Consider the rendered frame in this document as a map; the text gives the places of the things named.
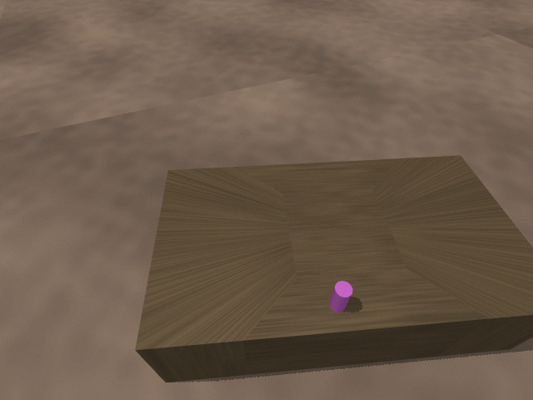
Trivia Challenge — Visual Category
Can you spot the can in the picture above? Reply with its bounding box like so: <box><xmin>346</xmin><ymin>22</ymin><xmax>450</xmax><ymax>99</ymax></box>
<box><xmin>329</xmin><ymin>281</ymin><xmax>353</xmax><ymax>313</ymax></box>

